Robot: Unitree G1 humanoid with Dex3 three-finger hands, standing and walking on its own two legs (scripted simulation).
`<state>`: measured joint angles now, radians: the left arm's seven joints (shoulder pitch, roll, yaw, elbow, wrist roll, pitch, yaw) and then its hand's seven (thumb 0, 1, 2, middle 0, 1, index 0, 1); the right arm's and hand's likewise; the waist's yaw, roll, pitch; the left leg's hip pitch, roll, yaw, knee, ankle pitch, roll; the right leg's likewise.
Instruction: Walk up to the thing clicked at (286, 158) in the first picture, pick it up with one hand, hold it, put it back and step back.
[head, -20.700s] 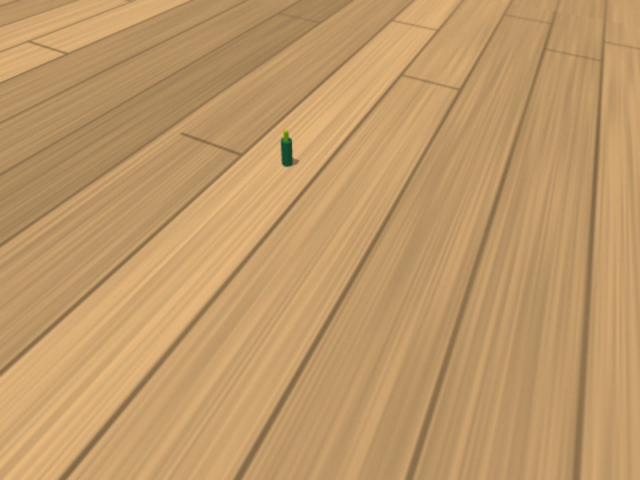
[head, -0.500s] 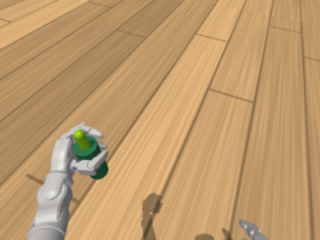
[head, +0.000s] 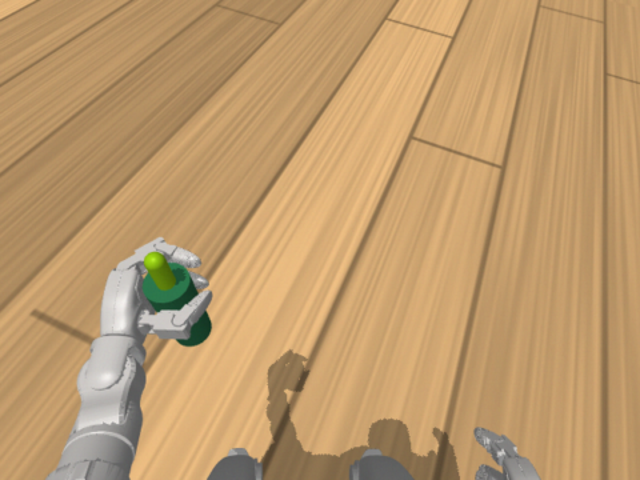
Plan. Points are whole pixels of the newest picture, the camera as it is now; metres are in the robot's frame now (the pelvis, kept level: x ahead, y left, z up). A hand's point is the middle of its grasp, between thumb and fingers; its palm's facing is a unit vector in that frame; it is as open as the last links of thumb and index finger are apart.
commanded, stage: crouch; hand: left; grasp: from the side
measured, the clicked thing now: (175, 298) +0.35 +0.18 -0.01
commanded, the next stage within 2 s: lower in 1.50 s
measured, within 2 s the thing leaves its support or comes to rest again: neither
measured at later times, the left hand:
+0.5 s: hand (208, 343) +0.38 +0.18 -0.25, palm faces +0.00 -1.00 -0.02, open 7.2 cm
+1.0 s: hand (218, 356) +0.40 +0.18 -0.41, palm faces +0.02 -1.00 -0.01, open 7.2 cm
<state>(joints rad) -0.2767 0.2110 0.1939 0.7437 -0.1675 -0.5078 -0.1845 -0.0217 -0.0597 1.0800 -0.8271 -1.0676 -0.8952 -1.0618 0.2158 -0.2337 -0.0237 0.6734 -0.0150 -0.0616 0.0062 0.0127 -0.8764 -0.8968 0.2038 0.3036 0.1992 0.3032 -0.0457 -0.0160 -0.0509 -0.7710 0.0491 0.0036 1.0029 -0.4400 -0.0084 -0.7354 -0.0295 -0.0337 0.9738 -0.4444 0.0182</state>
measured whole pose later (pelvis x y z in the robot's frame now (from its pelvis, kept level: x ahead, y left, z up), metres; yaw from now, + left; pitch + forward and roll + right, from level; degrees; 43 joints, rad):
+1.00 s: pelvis -0.07 +0.00 -0.36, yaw -5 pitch +30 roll -5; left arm -0.73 0.48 0.46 1.17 -0.09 -0.74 -0.25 -0.02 -0.06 1.08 -0.84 -1.05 -0.90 -1.05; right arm 0.12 -0.28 0.07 0.73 -0.12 -0.03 0.09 0.01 -0.91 -0.91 0.20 0.30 0.20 0.30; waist -0.18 -0.03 -0.07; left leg -2.20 0.05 -0.12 2.34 -0.67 -0.02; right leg -2.14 -0.01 -0.05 2.29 -0.68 0.02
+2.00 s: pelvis -0.07 +0.01 -0.41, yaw -11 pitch +21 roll -12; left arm -0.69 0.69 0.47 1.28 -0.09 -0.88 -0.19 -0.02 -0.07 1.09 -0.85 -1.04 -0.91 -1.03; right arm -0.04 -0.35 0.30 0.63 -0.25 0.01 0.13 0.01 -0.92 -0.90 0.21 0.30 0.20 0.30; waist -0.25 -0.16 0.16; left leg -2.27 0.03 -0.28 2.58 -0.71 -0.03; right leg -2.14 0.02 -0.17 2.43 -0.68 0.04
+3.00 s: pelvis -0.08 +0.02 -0.42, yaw -16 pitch +14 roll -18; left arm -0.72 0.86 0.42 1.45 -0.07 -1.03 -0.06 -0.02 -0.07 1.09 -0.85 -1.04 -0.92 -1.03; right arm -0.16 -0.36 0.51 0.57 -0.35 0.03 0.13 0.00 -0.90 -0.90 0.21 0.30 0.20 0.30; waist -0.27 -0.27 0.29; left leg -2.23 0.03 -0.39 2.65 -0.71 -0.01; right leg -2.05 0.07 -0.25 2.40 -0.64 0.07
